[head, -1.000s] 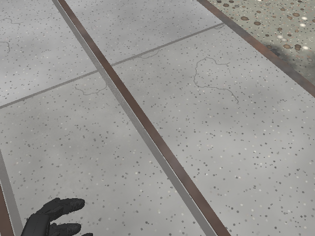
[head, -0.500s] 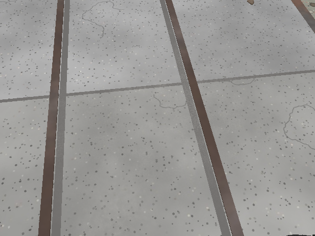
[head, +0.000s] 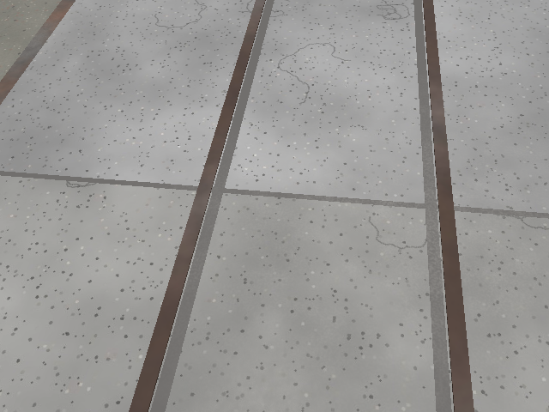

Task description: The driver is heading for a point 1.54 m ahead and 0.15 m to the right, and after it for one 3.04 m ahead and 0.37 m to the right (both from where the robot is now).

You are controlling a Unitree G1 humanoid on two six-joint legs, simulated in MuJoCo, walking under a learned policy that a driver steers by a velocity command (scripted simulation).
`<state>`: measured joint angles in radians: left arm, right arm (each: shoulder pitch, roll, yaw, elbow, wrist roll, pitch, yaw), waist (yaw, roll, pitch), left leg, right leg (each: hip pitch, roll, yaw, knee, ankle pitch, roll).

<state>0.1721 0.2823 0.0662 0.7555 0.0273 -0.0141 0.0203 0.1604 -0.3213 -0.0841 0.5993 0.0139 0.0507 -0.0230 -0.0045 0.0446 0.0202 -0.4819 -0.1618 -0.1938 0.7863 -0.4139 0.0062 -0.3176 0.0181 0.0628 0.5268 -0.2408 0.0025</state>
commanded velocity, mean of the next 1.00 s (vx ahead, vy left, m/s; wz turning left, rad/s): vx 0.06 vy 0.00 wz -0.16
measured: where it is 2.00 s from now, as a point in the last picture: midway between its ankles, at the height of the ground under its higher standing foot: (328, 366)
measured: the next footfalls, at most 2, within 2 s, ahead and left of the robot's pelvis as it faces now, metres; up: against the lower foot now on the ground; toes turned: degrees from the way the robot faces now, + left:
left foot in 0.32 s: +0.02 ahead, +0.14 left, +0.00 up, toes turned +5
right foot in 0.70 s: +0.03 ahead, -0.11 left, +0.00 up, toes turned -7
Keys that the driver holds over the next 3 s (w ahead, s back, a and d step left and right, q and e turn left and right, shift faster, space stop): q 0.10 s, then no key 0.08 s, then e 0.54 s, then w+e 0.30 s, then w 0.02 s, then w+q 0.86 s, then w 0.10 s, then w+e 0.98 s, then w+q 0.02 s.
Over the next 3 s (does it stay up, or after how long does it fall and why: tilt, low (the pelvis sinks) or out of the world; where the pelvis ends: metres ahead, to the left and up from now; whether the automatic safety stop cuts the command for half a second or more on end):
stays up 1.09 -0.09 0.01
